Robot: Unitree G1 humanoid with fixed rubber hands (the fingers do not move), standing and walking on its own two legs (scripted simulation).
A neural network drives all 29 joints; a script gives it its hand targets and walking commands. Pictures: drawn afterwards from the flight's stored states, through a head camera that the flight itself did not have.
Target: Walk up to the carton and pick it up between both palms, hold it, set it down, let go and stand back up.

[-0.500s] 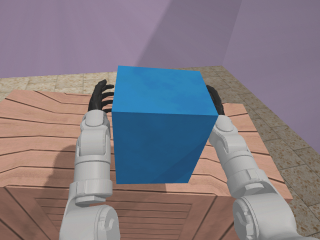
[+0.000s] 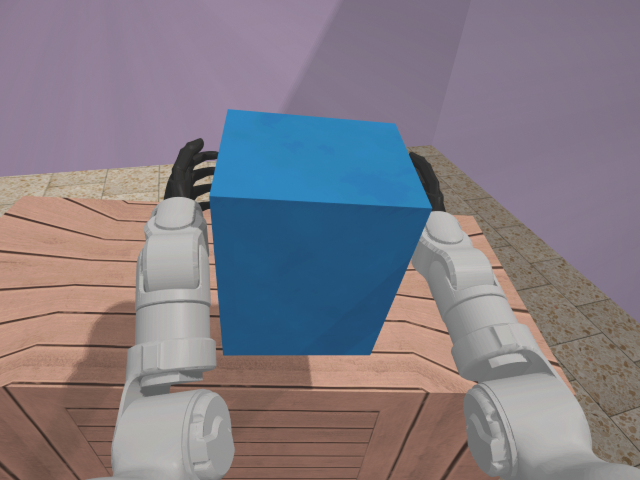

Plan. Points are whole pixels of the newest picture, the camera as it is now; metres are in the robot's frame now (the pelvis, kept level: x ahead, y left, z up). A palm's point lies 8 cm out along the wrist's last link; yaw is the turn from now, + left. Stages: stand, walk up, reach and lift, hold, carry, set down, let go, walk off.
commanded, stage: reach and lift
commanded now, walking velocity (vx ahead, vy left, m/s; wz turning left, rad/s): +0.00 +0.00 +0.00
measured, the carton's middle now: (305, 244) +0.38 +0.00 +0.16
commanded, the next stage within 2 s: hold in 1.22 s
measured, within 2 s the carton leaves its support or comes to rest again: neither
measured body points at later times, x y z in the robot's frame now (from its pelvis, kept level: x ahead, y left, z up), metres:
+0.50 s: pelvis +0.00 +0.00 +0.00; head -0.07 +0.03 +0.44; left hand +0.39 +0.15 +0.24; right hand +0.39 -0.15 +0.24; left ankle +0.02 +0.12 -0.75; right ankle +0.01 -0.13 -0.75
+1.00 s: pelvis +0.00 -0.01 +0.00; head -0.07 +0.02 +0.44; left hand +0.39 +0.16 +0.26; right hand +0.39 -0.14 +0.26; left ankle +0.02 +0.12 -0.75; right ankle +0.01 -0.13 -0.75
